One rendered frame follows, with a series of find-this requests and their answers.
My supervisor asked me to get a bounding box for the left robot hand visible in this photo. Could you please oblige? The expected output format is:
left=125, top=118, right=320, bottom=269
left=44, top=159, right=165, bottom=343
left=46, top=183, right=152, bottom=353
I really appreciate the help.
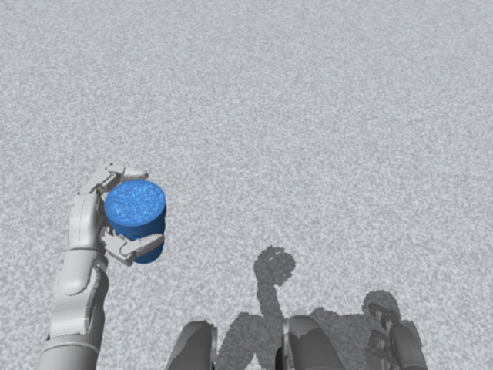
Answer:
left=69, top=161, right=165, bottom=267

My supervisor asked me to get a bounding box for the cup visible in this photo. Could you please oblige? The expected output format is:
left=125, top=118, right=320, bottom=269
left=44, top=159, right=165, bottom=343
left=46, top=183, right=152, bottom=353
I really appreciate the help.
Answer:
left=104, top=180, right=166, bottom=264

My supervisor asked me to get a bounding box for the right robot hand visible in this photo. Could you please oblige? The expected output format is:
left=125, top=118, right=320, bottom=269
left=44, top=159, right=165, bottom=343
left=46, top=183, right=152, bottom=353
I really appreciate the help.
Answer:
left=364, top=303, right=428, bottom=370

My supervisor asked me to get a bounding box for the left robot arm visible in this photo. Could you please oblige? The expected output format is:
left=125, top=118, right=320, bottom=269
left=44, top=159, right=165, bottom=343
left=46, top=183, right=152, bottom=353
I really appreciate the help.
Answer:
left=35, top=248, right=109, bottom=370

